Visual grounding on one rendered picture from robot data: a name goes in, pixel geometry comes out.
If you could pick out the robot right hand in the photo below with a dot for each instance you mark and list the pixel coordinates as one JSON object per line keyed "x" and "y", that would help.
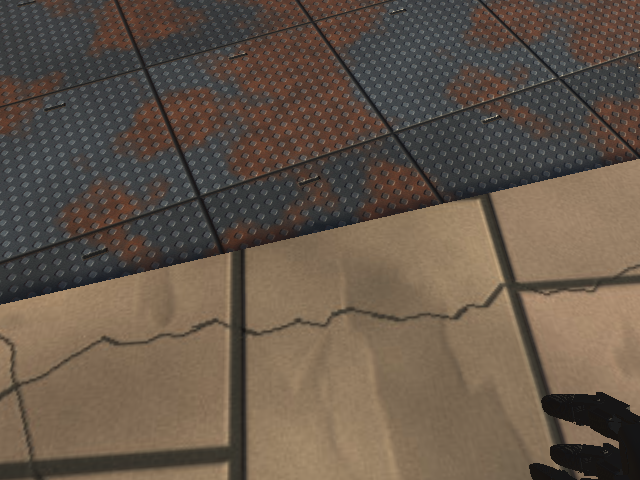
{"x": 609, "y": 417}

